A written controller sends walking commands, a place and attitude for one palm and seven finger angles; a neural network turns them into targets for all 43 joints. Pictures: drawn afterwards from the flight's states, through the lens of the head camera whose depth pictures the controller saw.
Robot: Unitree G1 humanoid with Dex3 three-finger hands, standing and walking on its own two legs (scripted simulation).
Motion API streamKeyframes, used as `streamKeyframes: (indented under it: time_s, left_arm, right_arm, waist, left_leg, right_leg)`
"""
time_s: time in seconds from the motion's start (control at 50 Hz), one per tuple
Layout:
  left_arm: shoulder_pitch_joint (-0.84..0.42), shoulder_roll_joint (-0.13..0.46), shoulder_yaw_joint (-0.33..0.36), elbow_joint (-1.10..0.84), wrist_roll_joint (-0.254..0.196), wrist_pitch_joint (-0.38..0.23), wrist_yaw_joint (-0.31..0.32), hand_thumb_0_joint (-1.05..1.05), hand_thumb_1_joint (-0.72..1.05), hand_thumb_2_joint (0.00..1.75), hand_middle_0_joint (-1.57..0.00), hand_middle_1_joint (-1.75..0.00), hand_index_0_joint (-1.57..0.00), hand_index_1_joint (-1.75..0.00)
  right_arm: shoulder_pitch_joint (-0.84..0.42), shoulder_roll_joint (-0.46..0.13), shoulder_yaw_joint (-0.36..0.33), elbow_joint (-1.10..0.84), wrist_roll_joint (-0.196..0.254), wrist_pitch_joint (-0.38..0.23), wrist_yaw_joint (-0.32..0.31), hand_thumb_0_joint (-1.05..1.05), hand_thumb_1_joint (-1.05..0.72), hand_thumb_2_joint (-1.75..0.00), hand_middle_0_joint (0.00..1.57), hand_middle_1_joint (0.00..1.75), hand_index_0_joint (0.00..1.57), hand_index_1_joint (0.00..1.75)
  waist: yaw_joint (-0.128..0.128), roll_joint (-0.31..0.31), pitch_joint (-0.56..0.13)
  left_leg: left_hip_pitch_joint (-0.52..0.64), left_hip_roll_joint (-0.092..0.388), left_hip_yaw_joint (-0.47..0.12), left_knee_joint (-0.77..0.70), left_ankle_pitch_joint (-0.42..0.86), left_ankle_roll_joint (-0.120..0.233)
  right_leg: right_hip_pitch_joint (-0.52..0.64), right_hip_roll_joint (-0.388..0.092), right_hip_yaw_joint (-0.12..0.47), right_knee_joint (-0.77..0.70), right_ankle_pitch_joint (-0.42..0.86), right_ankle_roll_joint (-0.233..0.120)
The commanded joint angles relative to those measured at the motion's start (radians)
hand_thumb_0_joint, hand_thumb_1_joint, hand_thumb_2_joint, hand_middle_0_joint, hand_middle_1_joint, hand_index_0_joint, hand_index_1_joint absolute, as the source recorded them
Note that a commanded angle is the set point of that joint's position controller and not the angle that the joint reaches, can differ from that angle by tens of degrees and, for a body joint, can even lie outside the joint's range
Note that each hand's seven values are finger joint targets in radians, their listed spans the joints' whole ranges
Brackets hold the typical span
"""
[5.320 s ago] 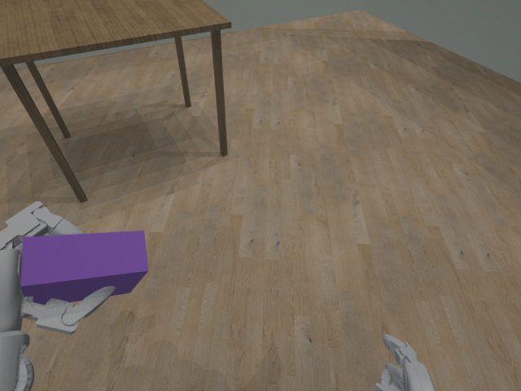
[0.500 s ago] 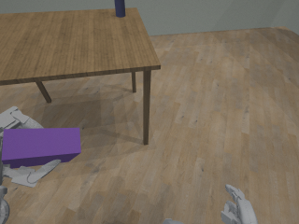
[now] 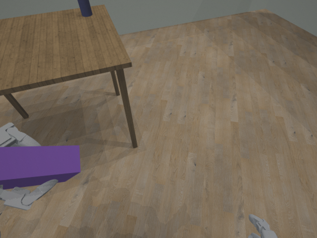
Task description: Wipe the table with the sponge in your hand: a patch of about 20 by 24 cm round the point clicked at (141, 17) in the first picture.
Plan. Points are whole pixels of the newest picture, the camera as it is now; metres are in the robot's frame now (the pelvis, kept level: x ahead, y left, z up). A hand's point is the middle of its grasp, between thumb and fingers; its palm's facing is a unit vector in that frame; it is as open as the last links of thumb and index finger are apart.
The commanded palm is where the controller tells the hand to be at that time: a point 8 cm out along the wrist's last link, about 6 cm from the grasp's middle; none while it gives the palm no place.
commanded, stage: take the last steps up to it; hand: left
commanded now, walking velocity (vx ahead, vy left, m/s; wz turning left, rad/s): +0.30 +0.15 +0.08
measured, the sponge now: (49, 166) +0.23 +0.21 +0.15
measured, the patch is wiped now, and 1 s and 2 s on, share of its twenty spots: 0.00 0.00 0.00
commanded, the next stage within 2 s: come to a stop and stand still in 1.92 s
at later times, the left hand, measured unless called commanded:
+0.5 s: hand (40, 152) +0.25 +0.23 +0.16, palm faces +0.37 -0.76 -0.53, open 9.3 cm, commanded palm +0.19 +0.28 +0.17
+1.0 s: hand (37, 96) +0.38 +0.28 +0.18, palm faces +0.35 -0.80 -0.49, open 9.3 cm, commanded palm +0.33 +0.33 +0.17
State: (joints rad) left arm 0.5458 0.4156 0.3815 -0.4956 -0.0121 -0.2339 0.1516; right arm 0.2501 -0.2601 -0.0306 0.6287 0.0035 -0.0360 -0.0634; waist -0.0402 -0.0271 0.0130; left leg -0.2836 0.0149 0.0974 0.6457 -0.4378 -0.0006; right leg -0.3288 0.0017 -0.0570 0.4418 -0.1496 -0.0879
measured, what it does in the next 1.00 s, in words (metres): walks ahead: left foot, then left foot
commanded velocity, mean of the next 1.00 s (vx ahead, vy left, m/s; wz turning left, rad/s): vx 0.30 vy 0.15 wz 0.01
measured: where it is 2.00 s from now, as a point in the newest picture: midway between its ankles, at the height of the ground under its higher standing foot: (137, 208)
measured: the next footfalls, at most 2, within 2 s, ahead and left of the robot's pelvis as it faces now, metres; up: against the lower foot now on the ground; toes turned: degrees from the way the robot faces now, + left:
left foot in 0.08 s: +0.01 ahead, +0.15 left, +0.00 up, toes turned +6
left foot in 0.76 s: +0.17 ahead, +0.17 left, +0.00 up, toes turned +11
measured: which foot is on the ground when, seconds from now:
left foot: up 0.00-0.06, down 0.08-0.28, up 0.30-0.74, down 0.76-1.00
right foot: down 0.00-0.76, up 0.78-1.00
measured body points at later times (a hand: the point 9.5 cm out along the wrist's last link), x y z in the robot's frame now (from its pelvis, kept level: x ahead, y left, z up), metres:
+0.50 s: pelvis +0.04 -0.01 +0.00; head +0.09 -0.05 +0.45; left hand +0.22 +0.26 +0.19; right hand +0.22 -0.22 -0.12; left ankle +0.05 +0.16 -0.66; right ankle +0.04 -0.08 -0.74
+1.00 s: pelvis +0.17 +0.05 -0.01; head +0.20 +0.05 +0.44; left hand +0.36 +0.32 +0.20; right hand +0.33 -0.15 -0.11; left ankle +0.13 +0.17 -0.74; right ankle +0.19 -0.05 -0.70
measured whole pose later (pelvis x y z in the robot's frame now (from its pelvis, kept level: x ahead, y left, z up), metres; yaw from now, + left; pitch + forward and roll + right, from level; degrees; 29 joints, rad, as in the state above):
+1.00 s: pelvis +0.17 +0.05 -0.01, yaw +0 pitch +2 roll +1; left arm 0.52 0.41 0.39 -0.57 -0.02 -0.26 0.14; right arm 0.21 -0.13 0.01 0.61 0.01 -0.13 -0.03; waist -0.01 -0.01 0.05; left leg -0.19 0.06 0.18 0.48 -0.31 0.00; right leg -0.50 -0.09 -0.14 0.91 -0.38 0.03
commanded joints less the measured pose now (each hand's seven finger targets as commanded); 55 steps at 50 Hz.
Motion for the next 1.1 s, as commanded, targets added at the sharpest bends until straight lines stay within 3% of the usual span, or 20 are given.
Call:
streamKeyframes:
  time_s: [0.0,0.08,0.12,0.22,0.24,0.26,0.28,0.32,0.34,0.4,0.62,0.7,0.72,0.74,0.78,0.9,1.02,1.04,1.06,1.08]
  left_arm:
    - [-0.079,0.121,0.088,-0.188,-0.004,-0.061,0.034,0.00,0.10,1.30,-1.20,-1.60,-1.20,-1.60]
    - [-0.166,0.134,0.089,-0.196,0.009,-0.077,0.032,0.00,0.10,1.30,-1.20,-1.60,-1.20,-1.60]
    - [-0.152,0.112,0.070,-0.127,0.018,-0.065,0.017,0.00,0.10,1.30,-1.20,-1.60,-1.20,-1.60]
    - [-0.238,0.095,0.039,-0.157,0.012,-0.062,0.015,0.00,0.10,1.30,-1.20,-1.60,-1.20,-1.60]
    - [-0.245,0.108,0.048,-0.125,0.018,-0.060,0.015,0.00,0.10,1.30,-1.20,-1.60,-1.20,-1.60]
    - [-0.230,0.127,0.054,-0.082,0.020,-0.051,0.014,0.00,0.10,1.30,-1.20,-1.60,-1.20,-1.60]
    - [-0.288,0.134,0.067,-0.103,-0.006,-0.058,0.009,0.00,0.10,1.30,-1.20,-1.60,-1.20,-1.60]
    - [-0.237,0.168,0.105,-0.122,-0.014,-0.086,-0.007,0.00,0.10,1.30,-1.20,-1.60,-1.20,-1.60]
    - [-0.198,0.151,0.103,-0.127,-0.014,-0.094,-0.013,0.00,0.10,1.30,-1.20,-1.60,-1.20,-1.60]
    - [-0.126,0.146,0.127,-0.106,-0.012,-0.105,-0.010,0.00,0.10,1.30,-1.20,-1.60,-1.20,-1.60]
    - [-0.110,0.130,0.108,-0.192,-0.011,-0.066,0.036,0.00,0.10,1.30,-1.20,-1.60,-1.20,-1.60]
    - [-0.159,0.130,0.100,-0.241,-0.008,-0.071,0.045,0.00,0.10,1.30,-1.20,-1.60,-1.20,-1.60]
    - [-0.171,0.130,0.100,-0.269,-0.014,-0.080,0.042,0.00,0.10,1.30,-1.20,-1.60,-1.20,-1.60]
    - [-0.172,0.134,0.108,-0.299,-0.015,-0.088,0.042,0.00,0.10,1.30,-1.20,-1.60,-1.20,-1.60]
    - [-0.138,0.189,0.134,-0.259,-0.006,-0.096,0.036,0.00,0.10,1.30,-1.20,-1.60,-1.20,-1.60]
    - [-0.041,0.122,0.122,-0.322,-0.021,-0.088,0.015,0.00,0.10,1.30,-1.20,-1.60,-1.20,-1.60]
    - [-0.101,0.103,0.099,-0.151,-0.018,-0.049,0.008,0.00,0.10,1.30,-1.20,-1.60,-1.20,-1.60]
    - [-0.125,0.113,0.102,-0.132,-0.013,-0.044,0.007,0.00,0.10,1.30,-1.20,-1.60,-1.20,-1.60]
    - [-0.144,0.127,0.096,-0.114,0.000,-0.038,0.004,0.00,0.10,1.30,-1.20,-1.60,-1.20,-1.60]
    - [-0.166,0.170,0.136,-0.115,-0.007,-0.042,0.006,0.00,0.10,1.30,-1.20,-1.60,-1.20,-1.60]
  right_arm:
    - [-0.087,-0.055,-0.022,-0.165,-0.010,-0.080,0.000,0.00,-0.90,-0.90,0.20,0.30,0.20,0.30]
    - [-0.096,-0.083,-0.032,-0.154,-0.008,-0.101,-0.012,0.00,-0.90,-0.90,0.20,0.30,0.20,0.30]
    - [-0.112,-0.074,-0.032,-0.136,-0.003,-0.113,-0.006,0.00,-0.90,-0.90,0.20,0.30,0.20,0.30]
    - [-0.117,-0.073,-0.023,-0.108,-0.006,-0.136,-0.006,0.00,-0.90,-0.90,0.20,0.30,0.20,0.30]
    - [-0.120,-0.063,-0.026,-0.103,-0.004,-0.131,-0.004,0.00,-0.90,-0.90,0.20,0.30,0.20,0.30]
    - [-0.123,-0.039,-0.027,-0.116,0.001,-0.124,0.005,0.00,-0.90,-0.90,0.20,0.30,0.20,0.30]
    - [-0.142,-0.080,-0.045,-0.124,0.002,-0.121,0.015,0.00,-0.90,-0.90,0.20,0.30,0.20,0.30]
    - [-0.147,-0.054,-0.028,-0.103,-0.008,-0.106,0.019,0.00,-0.90,-0.90,0.20,0.30,0.20,0.30]
    - [-0.144,-0.040,-0.018,-0.098,-0.008,-0.093,0.024,0.00,-0.90,-0.90,0.20,0.30,0.20,0.30]
    - [-0.153,-0.035,-0.016,-0.108,-0.009,-0.071,0.024,0.00,-0.90,-0.90,0.20,0.30,0.20,0.30]
    - [-0.140,-0.031,-0.027,-0.183,-0.004,-0.089,0.022,0.00,-0.90,-0.90,0.20,0.30,0.20,0.30]
    - [-0.105,-0.048,-0.042,-0.180,-0.004,-0.087,0.006,0.00,-0.90,-0.90,0.20,0.30,0.20,0.30]
    - [-0.101,-0.068,-0.053,-0.188,0.002,-0.088,0.003,0.00,-0.90,-0.90,0.20,0.30,0.20,0.30]
    - [-0.098,-0.082,-0.058,-0.193,0.006,-0.088,0.011,0.00,-0.90,-0.90,0.20,0.30,0.20,0.30]
    - [-0.116,-0.058,-0.038,-0.179,-0.005,-0.102,0.014,0.00,-0.90,-0.90,0.20,0.30,0.20,0.30]
    - [-0.113,-0.043,-0.034,-0.140,0.010,-0.141,0.022,0.00,-0.90,-0.90,0.20,0.30,0.20,0.30]
    - [-0.103,-0.049,-0.023,-0.121,0.009,-0.129,-0.001,0.00,-0.90,-0.90,0.20,0.30,0.20,0.30]
    - [-0.115,-0.049,-0.024,-0.117,0.012,-0.121,-0.004,0.00,-0.90,-0.90,0.20,0.30,0.20,0.30]
    - [-0.110,-0.031,-0.023,-0.118,0.012,-0.109,-0.003,0.00,-0.90,-0.90,0.20,0.30,0.20,0.30]
    - [-0.158,-0.024,-0.019,-0.148,0.007,-0.107,0.000,0.00,-0.90,-0.90,0.20,0.30,0.20,0.30]
  waist:
    - [0.031,-0.019,-0.126]
    - [0.024,0.327,-0.013]
    - [0.031,0.283,0.072]
    - [0.055,0.209,-0.010]
    - [0.061,0.054,-0.039]
    - [0.052,-0.256,-0.059]
    - [0.056,-0.258,-0.043]
    - [0.049,-0.044,0.049]
    - [0.045,-0.018,0.029]
    - [0.038,-0.049,-0.042]
    - [0.075,-0.175,-0.113]
    - [0.033,-0.029,-0.146]
    - [0.018,0.126,-0.181]
    - [0.029,0.329,-0.213]
    - [0.031,0.334,-0.164]
    - [0.047,0.257,-0.094]
    - [0.050,0.176,-0.111]
    - [0.061,0.115,-0.130]
    - [0.059,-0.094,-0.154]
    - [0.069,-0.293,-0.122]
  left_leg:
    - [0.117,0.000,0.007,-0.243,0.029,0.039]
    - [0.114,0.326,-0.420,-0.464,-0.174,0.215]
    - [-0.040,0.301,-0.348,-0.464,-0.203,0.229]
    - [-0.045,0.184,-0.123,-0.178,0.135,0.124]
    - [-0.157,0.124,-0.059,0.049,0.134,0.091]
    - [-0.382,-0.001,0.017,0.364,-0.019,0.033]
    - [-0.409,0.006,-0.115,0.548,-0.048,0.006]
    - [-0.405,0.070,-0.166,0.651,0.087,-0.021]
    - [-0.401,0.079,-0.149,0.646,0.130,-0.028]
    - [-0.386,0.087,-0.106,0.529,0.199,-0.034]
    - [-0.180,0.032,0.073,-0.015,0.156,-0.001]
    - [0.140,0.007,0.106,-0.240,0.260,0.019]
    - [0.303,0.101,-0.013,-0.259,0.338,0.066]
    - [0.453,0.298,-0.280,-0.246,0.620,0.165]
    - [0.353,0.410,-0.474,-0.324,0.557,0.271]
    - [0.175,0.261,-0.110,-0.336,0.493,0.190]
    - [0.092,0.221,-0.005,-0.159,0.485,0.115]
    - [0.029,0.199,0.009,-0.022,0.422,0.096]
    - [-0.124,0.114,0.067,0.229,0.265,0.062]
    - [-0.394,0.002,0.029,0.487,-0.096,0.018]
  right_leg:
    - [0.077,-0.238,0.280,-0.156,-0.427,-0.017]
    - [-0.191,-0.010,-0.022,0.420,-0.366,0.101]
    - [-0.179,-0.055,-0.011,0.526,-0.319,0.105]
    - [0.161,-0.031,-0.102,0.059,-0.203,0.103]
    - [0.299,-0.113,0.040,-0.043,-0.177,0.060]
    - [0.404,-0.366,0.486,-0.147,-0.156,-0.056]
    - [0.299,-0.468,0.674,-0.252,-0.292,-0.078]
    - [0.153,-0.431,0.525,-0.247,-0.243,-0.097]
    - [0.160,-0.389,0.374,-0.219,-0.116,-0.075]
    - [0.212,-0.332,0.188,-0.171,0.141,-0.048]
    - [0.343,-0.324,0.139,-0.085,0.291,-0.054]
    - [0.212,-0.245,0.052,0.151,0.273,0.012]
    - [0.066,-0.184,0.009,0.343,0.197,0.053]
    - [-0.164,-0.075,-0.063,0.555,-0.282,0.102]
    - [-0.312,-0.075,0.024,0.836,-0.487,0.097]
    - [-0.240,-0.110,-0.065,0.550,-0.248,0.119]
    - [0.116,-0.026,-0.177,0.126,-0.119,0.114]
    - [0.225,-0.053,-0.137,0.038,-0.056,0.099]
    - [0.336,-0.215,0.107,-0.030,-0.035,0.030]
    - [0.419,-0.450,0.553,-0.123,0.107,-0.086]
